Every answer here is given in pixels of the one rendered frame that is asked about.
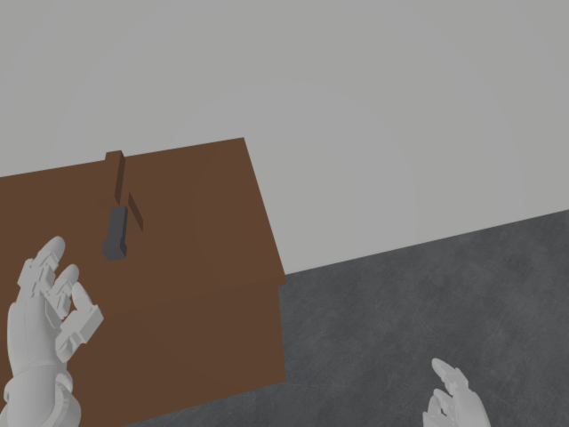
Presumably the tap lever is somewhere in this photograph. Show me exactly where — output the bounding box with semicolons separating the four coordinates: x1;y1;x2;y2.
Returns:
101;205;128;262

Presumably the counter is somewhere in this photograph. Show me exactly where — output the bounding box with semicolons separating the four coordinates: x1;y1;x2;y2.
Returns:
0;137;286;427

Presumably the robot left forearm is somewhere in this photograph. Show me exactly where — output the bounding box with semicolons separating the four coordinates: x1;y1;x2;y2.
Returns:
0;364;81;427

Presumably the robot right hand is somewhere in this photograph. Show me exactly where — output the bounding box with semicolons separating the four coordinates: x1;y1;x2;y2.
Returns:
423;358;491;427

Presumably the robot left hand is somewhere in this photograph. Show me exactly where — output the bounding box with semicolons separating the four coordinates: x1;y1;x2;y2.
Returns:
7;236;104;377

